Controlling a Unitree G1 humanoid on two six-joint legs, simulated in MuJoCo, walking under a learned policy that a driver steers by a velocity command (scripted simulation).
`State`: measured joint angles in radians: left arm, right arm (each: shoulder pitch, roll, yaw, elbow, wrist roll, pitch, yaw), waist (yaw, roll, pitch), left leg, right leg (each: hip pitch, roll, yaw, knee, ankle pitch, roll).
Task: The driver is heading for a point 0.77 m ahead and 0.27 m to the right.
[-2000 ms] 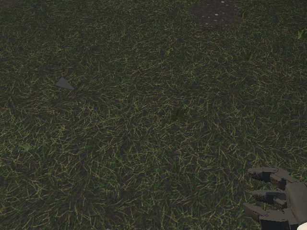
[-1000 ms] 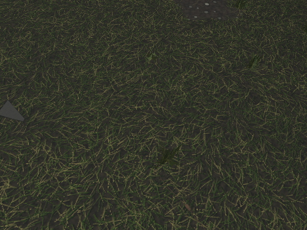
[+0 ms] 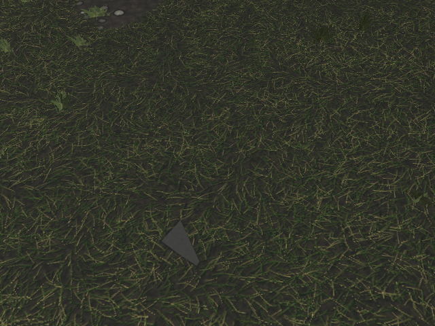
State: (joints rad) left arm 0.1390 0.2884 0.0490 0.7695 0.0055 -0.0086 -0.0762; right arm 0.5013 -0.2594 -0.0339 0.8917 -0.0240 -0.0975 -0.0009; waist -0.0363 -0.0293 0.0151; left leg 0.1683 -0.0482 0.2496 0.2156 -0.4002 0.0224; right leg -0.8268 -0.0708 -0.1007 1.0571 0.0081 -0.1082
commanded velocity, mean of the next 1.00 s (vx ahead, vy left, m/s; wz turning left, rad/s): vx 0.88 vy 0.00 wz -0.82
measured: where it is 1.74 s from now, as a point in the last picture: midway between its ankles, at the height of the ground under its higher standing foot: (294, 201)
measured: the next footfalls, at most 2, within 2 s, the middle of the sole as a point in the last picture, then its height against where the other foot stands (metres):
right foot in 0.14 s outside the picture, level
left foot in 0.54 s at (211, 246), level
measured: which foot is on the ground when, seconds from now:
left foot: down 0.00-0.10, up 0.12-0.52, down 0.54-0.94, up 0.96-1.00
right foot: up 0.00-0.12, down 0.14-0.56, up 0.58-0.94, down 0.96-1.00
